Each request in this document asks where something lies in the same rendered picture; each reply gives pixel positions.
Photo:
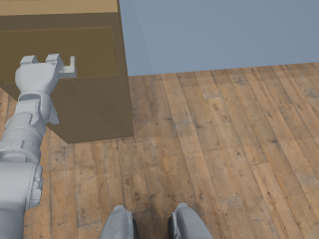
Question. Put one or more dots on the left robot upper arm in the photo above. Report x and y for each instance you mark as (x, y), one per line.
(21, 185)

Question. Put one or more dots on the right robot shin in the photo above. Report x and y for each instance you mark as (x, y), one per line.
(179, 206)

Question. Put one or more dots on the cabinet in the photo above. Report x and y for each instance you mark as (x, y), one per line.
(88, 108)

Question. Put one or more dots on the robot left forearm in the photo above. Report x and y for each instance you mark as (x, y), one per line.
(24, 130)

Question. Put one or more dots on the robot left hand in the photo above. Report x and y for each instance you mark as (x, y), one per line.
(41, 77)

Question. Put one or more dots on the robot left thigh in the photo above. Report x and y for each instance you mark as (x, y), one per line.
(119, 225)

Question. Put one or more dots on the drawer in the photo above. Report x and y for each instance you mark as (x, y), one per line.
(93, 47)

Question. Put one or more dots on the handle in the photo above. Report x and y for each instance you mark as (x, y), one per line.
(68, 72)

